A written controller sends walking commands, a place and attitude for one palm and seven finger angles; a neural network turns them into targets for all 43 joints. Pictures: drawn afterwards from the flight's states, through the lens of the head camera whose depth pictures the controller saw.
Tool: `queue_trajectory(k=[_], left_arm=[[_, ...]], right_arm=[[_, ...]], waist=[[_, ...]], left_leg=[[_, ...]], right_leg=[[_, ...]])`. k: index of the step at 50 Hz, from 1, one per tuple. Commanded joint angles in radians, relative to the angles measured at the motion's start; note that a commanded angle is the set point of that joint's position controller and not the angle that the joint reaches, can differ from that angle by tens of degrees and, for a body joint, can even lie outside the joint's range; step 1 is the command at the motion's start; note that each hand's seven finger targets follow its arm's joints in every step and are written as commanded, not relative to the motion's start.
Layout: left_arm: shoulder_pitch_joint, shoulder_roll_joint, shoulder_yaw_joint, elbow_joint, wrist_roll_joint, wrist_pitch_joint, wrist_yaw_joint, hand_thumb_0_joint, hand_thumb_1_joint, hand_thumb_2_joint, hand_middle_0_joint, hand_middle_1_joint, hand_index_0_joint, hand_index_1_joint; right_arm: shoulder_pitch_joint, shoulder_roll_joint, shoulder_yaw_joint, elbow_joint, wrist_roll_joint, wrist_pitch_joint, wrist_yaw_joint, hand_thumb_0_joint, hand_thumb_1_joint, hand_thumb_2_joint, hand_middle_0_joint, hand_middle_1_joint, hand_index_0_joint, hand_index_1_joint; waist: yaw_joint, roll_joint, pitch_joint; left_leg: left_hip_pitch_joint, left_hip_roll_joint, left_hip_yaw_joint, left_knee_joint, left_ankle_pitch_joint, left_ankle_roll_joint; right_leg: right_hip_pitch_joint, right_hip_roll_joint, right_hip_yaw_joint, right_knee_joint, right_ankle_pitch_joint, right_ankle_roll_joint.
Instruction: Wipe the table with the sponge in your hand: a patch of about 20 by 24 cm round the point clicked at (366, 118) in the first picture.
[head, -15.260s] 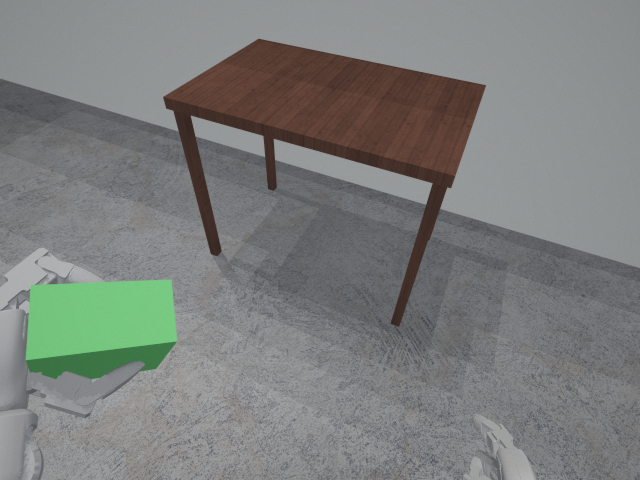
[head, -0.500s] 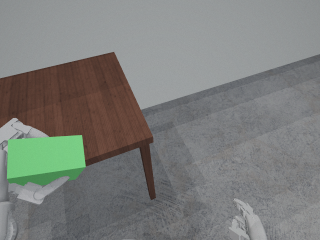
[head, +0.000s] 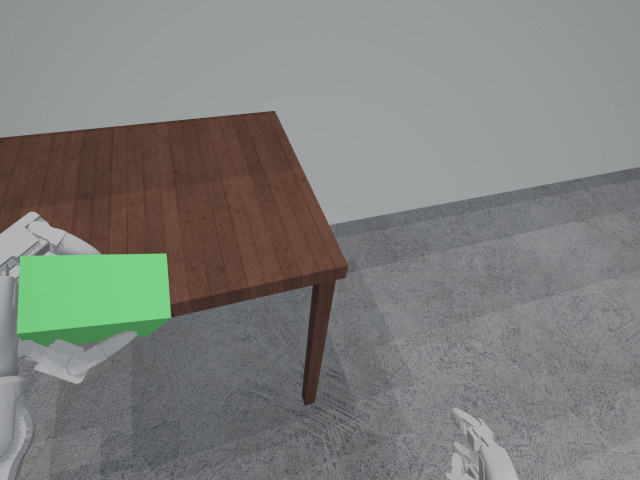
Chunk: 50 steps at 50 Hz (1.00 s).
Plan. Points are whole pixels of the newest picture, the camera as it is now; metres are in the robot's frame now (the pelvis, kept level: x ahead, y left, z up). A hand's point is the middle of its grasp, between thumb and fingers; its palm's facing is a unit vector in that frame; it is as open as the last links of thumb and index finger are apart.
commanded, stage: come to a stop and stand still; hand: left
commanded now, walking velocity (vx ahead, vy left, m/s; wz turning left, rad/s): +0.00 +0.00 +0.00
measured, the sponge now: (116, 301) +0.23 +0.23 +0.15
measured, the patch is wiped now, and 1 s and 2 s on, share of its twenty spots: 0.00 0.00 0.00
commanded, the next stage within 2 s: look again from close up in 0.86 s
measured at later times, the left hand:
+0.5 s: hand (73, 288) +0.23 +0.27 +0.16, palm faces +0.44 -0.83 -0.35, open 10.2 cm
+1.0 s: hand (91, 274) +0.25 +0.26 +0.16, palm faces +0.42 -0.84 -0.35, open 10.2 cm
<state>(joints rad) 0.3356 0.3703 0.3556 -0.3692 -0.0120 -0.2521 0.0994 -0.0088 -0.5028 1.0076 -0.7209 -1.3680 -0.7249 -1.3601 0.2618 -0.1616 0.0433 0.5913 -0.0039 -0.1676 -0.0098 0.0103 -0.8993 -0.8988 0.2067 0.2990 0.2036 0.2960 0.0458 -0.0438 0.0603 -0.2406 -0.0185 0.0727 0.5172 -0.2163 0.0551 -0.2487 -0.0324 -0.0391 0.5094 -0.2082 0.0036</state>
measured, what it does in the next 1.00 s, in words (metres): stands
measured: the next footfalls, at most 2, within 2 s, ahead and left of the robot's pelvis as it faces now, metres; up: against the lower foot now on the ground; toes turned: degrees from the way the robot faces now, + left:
none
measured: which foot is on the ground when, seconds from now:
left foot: down 0.00-1.00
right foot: down 0.00-1.00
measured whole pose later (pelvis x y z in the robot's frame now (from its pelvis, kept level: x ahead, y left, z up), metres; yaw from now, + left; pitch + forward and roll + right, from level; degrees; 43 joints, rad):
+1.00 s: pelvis +0.05 +0.00 +0.01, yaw +3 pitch -1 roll -1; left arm 0.41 0.35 0.33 -0.41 -0.03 -0.20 0.09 -0.01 -0.50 1.01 -0.72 -1.37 -0.72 -1.36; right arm 0.21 -0.20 0.02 0.58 0.00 -0.10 -0.04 0.01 -0.90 -0.90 0.21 0.30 0.20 0.30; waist 0.03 -0.02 0.03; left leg -0.18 -0.03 0.02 0.39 -0.20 0.05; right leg -0.14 0.02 0.04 0.33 -0.17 0.01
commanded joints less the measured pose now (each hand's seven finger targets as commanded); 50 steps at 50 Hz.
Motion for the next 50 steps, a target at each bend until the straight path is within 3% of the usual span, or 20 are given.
queue_trajectory(k=[1, 4, 6, 7, 11, 15, 17, 23, 30, 50], left_arm=[[-0.169, 0.120, 0.044, -0.238, 0.001, -0.073, 0.016, 0.000, 0.100, 1.300, -1.200, -1.600, -1.200, -1.600], [-0.166, 0.109, 0.025, -0.216, 0.008, -0.065, 0.013, 0.000, 0.100, 1.300, -1.200, -1.600, -1.200, -1.600], [-0.163, 0.120, 0.037, -0.215, 0.010, -0.061, 0.014, 0.000, 0.100, 1.300, -1.200, -1.600, -1.200, -1.600], [-0.158, 0.136, 0.054, -0.211, 0.009, -0.059, 0.014, 0.000, 0.100, 1.300, -1.200, -1.600, -1.200, -1.600], [-0.122, 0.138, 0.074, -0.210, 0.006, -0.059, 0.012, 0.000, 0.100, 1.300, -1.200, -1.600, -1.200, -1.600], [-0.116, 0.134, 0.071, -0.238, 0.007, -0.059, 0.010, 0.000, 0.100, 1.300, -1.200, -1.600, -1.200, -1.600], [-0.129, 0.141, 0.069, -0.270, 0.008, -0.062, 0.010, 0.000, 0.100, 1.300, -1.200, -1.600, -1.200, -1.600], [-0.088, 0.136, 0.068, -0.264, -0.002, -0.054, 0.012, 0.000, 0.100, 1.300, -1.200, -1.600, -1.200, -1.600], [-0.020, 0.147, 0.088, -0.261, -0.022, -0.040, 0.009, 0.000, 0.100, 1.300, -1.200, -1.600, -1.200, -1.600], [-0.021, 0.146, 0.073, -0.276, -0.032, -0.015, 0.019, 0.000, 0.100, 1.300, -1.200, -1.600, -1.200, -1.600]], right_arm=[[-0.122, -0.158, -0.066, -0.165, 0.001, -0.084, -0.010, 0.000, -0.900, -0.900, 0.200, 0.300, 0.200, 0.300], [-0.116, -0.158, -0.063, -0.158, -0.006, -0.084, -0.010, 0.000, -0.900, -0.900, 0.200, 0.300, 0.200, 0.300], [-0.114, -0.158, -0.064, -0.156, -0.007, -0.079, -0.010, 0.000, -0.900, -0.900, 0.200, 0.300, 0.200, 0.300], [-0.124, -0.158, -0.062, -0.156, -0.009, -0.075, -0.012, 0.000, -0.900, -0.900, 0.200, 0.300, 0.200, 0.300], [-0.123, -0.156, -0.064, -0.166, -0.007, -0.061, -0.017, 0.000, -0.900, -0.900, 0.200, 0.300, 0.200, 0.300], [-0.129, -0.160, -0.062, -0.173, -0.006, -0.059, -0.022, 0.000, -0.900, -0.900, 0.200, 0.300, 0.200, 0.300], [-0.137, -0.160, -0.063, -0.172, -0.008, -0.061, -0.021, 0.000, -0.900, -0.900, 0.200, 0.300, 0.200, 0.300], [-0.132, -0.162, -0.067, -0.165, -0.007, -0.053, -0.021, 0.000, -0.900, -0.900, 0.200, 0.300, 0.200, 0.300], [-0.132, -0.159, -0.070, -0.166, -0.001, -0.024, -0.025, 0.000, -0.900, -0.900, 0.200, 0.300, 0.200, 0.300], [-0.143, -0.164, -0.075, -0.172, 0.008, 0.012, -0.041, 0.000, -0.900, -0.900, 0.200, 0.300, 0.200, 0.300]], waist=[[-0.011, 0.101, -0.069], [-0.015, 0.102, -0.052], [-0.015, 0.097, -0.071], [-0.014, 0.123, -0.074], [-0.012, 0.108, -0.105], [-0.011, 0.130, -0.105], [-0.014, 0.150, -0.120], [-0.012, 0.117, -0.165], [-0.012, 0.093, -0.202], [-0.018, 0.106, -0.175]], left_leg=[[-0.121, 0.084, -0.119, -0.240, -0.360, -0.022], [-0.078, 0.070, -0.126, -0.257, -0.346, -0.034], [-0.049, 0.069, -0.128, -0.260, -0.294, -0.036], [-0.041, 0.074, -0.131, -0.274, -0.300, -0.041], [-0.043, 0.082, -0.144, -0.292, -0.285, -0.035], [-0.071, 0.089, -0.159, -0.316, -0.285, -0.033], [-0.034, 0.085, -0.152, -0.302, -0.223, -0.039], [0.043, 0.057, -0.117, -0.219, 0.042, -0.056], [0.094, 0.049, -0.101, -0.183, 0.217, -0.065], [0.081, 0.056, -0.103, -0.199, 0.150, -0.052]], right_leg=[[0.079, 0.016, 0.107, -0.160, -0.200, -0.025], [0.038, 0.035, 0.126, -0.211, -0.214, -0.022], [0.055, 0.044, 0.125, -0.213, -0.149, -0.019], [0.052, 0.049, 0.119, -0.210, -0.143, -0.016], [0.105, 0.057, 0.112, -0.201, -0.077, -0.011], [0.147, 0.066, 0.097, -0.175, -0.025, -0.007], [0.136, 0.067, 0.090, -0.172, 0.013, -0.009], [0.148, 0.049, 0.095, -0.181, 0.169, -0.016], [0.164, 0.043, 0.086, -0.178, 0.276, -0.014], [0.167, 0.032, 0.095, -0.196, 0.244, -0.010]])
